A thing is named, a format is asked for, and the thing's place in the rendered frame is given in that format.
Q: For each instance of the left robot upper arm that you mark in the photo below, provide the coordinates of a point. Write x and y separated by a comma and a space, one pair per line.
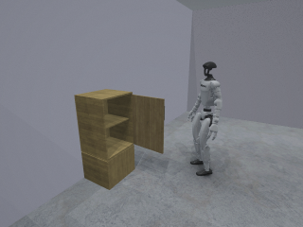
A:
216, 86

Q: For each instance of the robot right forearm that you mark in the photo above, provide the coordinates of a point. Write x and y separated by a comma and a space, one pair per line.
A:
197, 105

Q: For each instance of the robot left forearm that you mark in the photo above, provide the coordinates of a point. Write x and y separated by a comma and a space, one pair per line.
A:
217, 111

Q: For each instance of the robot right foot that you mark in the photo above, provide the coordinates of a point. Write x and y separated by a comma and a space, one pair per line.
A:
197, 162

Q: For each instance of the cupboard door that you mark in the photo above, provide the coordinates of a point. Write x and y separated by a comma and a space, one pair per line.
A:
148, 122

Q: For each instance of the robot left hand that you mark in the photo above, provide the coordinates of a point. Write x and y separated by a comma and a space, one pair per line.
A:
213, 128

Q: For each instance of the robot head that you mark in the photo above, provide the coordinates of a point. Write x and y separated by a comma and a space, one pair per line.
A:
209, 65

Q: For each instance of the robot right hand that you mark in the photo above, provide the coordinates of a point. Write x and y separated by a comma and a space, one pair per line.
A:
191, 113

